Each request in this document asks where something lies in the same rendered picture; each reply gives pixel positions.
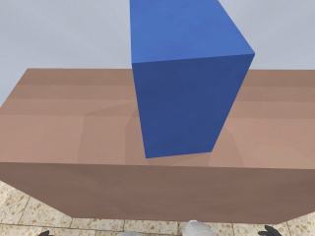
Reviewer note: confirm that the pedestal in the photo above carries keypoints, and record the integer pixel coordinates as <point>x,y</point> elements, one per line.
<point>72,139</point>

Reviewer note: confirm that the right robot hand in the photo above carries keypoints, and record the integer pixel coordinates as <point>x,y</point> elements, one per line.
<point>271,231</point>

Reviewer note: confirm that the carton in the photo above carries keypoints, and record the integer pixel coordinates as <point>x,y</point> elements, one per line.
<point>189,61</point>

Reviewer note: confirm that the right robot thigh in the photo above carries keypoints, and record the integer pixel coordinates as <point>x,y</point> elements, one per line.
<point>197,228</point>

